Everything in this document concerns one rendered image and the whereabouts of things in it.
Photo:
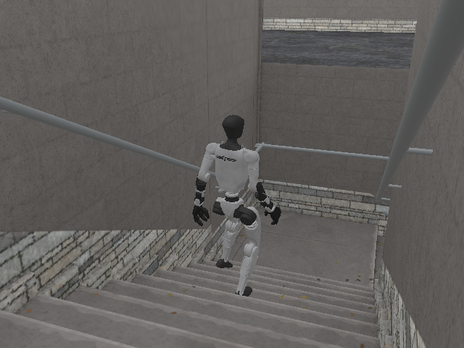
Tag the right robot thigh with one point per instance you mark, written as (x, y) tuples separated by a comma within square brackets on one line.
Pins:
[(250, 217)]

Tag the right robot hand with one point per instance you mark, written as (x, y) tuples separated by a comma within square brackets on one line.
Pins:
[(274, 215)]

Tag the left robot hand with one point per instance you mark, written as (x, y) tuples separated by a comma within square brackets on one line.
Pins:
[(201, 212)]

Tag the robot head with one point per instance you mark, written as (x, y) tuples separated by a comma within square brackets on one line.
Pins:
[(233, 126)]

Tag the right robot forearm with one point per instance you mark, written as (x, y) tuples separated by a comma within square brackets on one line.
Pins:
[(264, 199)]

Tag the robot left upper arm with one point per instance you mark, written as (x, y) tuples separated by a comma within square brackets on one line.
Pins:
[(207, 161)]

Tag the robot right upper arm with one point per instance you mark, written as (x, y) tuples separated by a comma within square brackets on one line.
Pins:
[(252, 158)]

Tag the left robot forearm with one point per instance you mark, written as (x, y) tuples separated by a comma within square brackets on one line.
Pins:
[(200, 191)]

